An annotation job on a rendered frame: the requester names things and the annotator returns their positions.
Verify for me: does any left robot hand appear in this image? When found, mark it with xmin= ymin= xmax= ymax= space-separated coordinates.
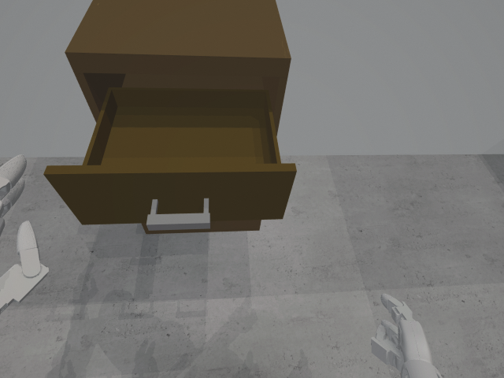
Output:
xmin=0 ymin=154 xmax=49 ymax=314

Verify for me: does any cabinet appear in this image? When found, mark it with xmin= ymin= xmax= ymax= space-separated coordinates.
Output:
xmin=65 ymin=0 xmax=291 ymax=234

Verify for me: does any drawer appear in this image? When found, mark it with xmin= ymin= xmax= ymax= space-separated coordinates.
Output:
xmin=43 ymin=87 xmax=297 ymax=225

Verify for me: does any handle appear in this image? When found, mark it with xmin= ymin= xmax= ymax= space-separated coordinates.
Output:
xmin=146 ymin=198 xmax=210 ymax=231

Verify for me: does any right robot hand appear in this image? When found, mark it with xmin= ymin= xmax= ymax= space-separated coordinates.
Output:
xmin=371 ymin=294 xmax=433 ymax=372

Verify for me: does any robot right forearm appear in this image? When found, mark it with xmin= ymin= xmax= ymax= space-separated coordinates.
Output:
xmin=401 ymin=360 xmax=442 ymax=378

